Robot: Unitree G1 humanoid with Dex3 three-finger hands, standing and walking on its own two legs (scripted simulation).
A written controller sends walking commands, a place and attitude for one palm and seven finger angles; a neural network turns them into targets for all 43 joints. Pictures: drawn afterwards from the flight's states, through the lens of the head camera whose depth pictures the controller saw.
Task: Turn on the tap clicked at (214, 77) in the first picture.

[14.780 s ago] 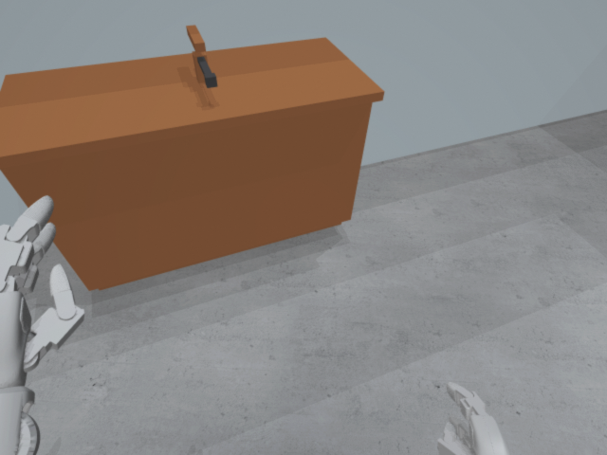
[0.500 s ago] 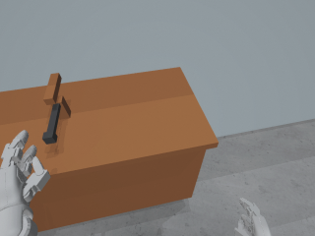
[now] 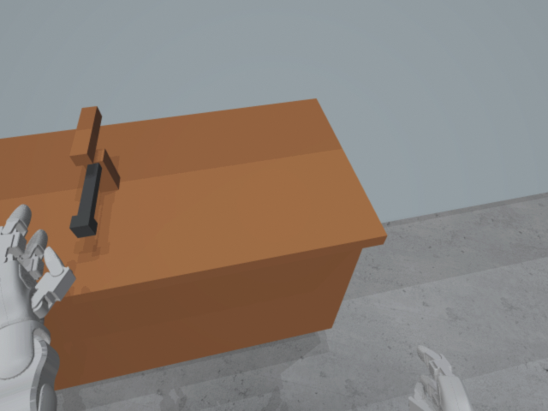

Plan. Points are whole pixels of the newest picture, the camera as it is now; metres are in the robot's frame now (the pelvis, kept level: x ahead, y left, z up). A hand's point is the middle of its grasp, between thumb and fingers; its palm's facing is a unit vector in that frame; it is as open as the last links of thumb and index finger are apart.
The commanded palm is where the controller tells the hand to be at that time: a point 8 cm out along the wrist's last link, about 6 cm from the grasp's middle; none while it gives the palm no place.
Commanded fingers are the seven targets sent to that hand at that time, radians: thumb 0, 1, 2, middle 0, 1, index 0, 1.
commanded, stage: reach beside the lever's end, fingers flat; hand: left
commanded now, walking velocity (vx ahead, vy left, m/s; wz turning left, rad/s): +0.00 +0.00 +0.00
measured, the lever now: (84, 225) +0.36 +0.35 +0.04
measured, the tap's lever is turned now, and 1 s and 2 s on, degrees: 0 0 4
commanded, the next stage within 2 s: push the lever round in 1.12 s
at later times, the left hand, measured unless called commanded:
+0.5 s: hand (69, 252) +0.31 +0.34 +0.04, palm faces +0.52 -0.85 -0.11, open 7.7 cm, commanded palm +0.27 +0.38 +0.04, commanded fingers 0.00 0.90 0.90 -0.15 -0.15 -0.15 -0.15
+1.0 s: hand (62, 252) +0.32 +0.37 +0.02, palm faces +0.53 -0.84 -0.10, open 7.8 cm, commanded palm +0.28 +0.40 +0.03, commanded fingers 0.00 0.90 0.90 -0.15 -0.15 -0.15 -0.15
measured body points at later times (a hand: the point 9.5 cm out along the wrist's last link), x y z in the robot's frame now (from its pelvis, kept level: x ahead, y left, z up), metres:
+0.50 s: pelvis +0.00 +0.01 -0.02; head +0.07 +0.02 +0.43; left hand +0.28 +0.39 +0.05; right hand +0.13 -0.25 -0.12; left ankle -0.01 +0.10 -0.71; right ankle +0.02 -0.07 -0.71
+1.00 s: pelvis +0.00 +0.03 -0.03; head +0.08 +0.05 +0.41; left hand +0.29 +0.41 +0.03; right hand +0.11 -0.24 -0.13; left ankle -0.01 +0.10 -0.71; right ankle +0.02 -0.07 -0.71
